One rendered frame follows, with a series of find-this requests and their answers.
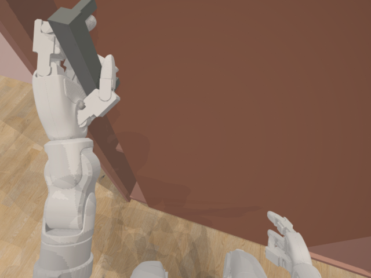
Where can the left robot thigh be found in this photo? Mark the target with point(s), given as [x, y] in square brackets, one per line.
[149, 269]

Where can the robot left hand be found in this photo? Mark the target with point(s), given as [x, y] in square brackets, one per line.
[57, 94]

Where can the right robot thigh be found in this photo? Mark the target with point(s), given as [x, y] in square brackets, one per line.
[239, 264]

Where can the robot thigh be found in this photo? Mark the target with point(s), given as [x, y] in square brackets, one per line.
[239, 264]
[149, 269]

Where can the handle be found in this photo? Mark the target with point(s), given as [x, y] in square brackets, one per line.
[73, 36]

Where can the robot left forearm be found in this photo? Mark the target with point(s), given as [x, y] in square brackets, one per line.
[69, 212]

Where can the robot right hand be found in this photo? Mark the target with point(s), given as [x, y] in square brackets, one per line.
[291, 249]

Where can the wardrobe door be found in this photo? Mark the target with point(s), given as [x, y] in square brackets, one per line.
[355, 252]
[232, 108]

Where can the robot right forearm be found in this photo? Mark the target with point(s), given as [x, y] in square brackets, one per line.
[305, 271]

